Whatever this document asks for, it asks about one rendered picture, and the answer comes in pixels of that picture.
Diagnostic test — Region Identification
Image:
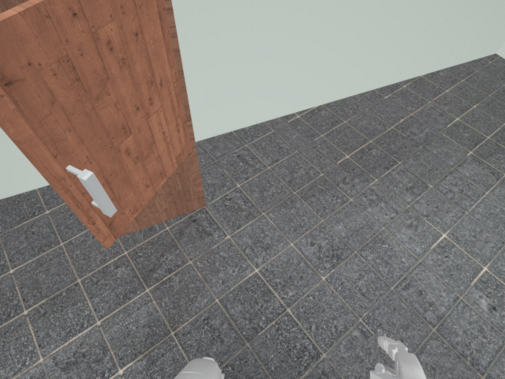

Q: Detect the left robot thigh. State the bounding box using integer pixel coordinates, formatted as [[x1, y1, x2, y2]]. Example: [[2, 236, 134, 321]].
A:
[[174, 358, 225, 379]]

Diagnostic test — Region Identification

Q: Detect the cupboard door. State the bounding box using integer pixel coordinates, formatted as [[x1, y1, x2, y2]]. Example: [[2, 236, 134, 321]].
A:
[[0, 0, 192, 249]]

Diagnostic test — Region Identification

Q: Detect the handle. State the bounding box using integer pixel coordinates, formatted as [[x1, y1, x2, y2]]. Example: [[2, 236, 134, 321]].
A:
[[66, 165, 117, 218]]

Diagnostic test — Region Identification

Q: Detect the robot right hand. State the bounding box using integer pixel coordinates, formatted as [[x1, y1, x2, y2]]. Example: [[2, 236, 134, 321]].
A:
[[370, 336, 427, 379]]

